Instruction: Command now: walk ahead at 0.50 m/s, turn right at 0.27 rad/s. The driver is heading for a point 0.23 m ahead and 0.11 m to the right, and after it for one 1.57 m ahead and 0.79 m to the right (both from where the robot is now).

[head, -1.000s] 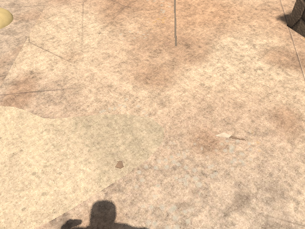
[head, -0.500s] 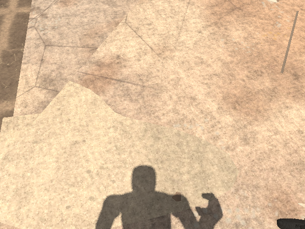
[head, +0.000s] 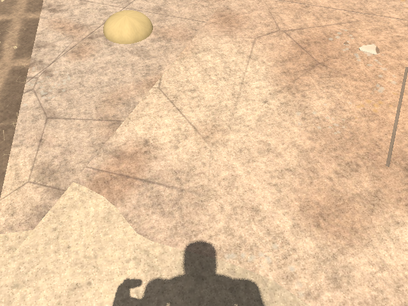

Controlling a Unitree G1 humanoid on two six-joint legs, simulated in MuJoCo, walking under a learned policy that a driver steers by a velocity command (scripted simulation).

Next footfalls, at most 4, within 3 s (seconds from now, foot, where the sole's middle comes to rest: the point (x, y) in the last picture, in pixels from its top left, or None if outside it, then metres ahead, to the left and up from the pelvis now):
0.40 left None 0.41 0.10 -0.76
0.92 right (287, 274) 0.57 -0.25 -0.76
1.40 left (276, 187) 0.91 -0.27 -0.76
1.92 right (373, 185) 0.90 -0.65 -0.76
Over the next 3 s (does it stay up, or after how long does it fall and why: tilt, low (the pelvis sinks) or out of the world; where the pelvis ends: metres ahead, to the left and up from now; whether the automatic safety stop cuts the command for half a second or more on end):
stays up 1.19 -0.77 0.01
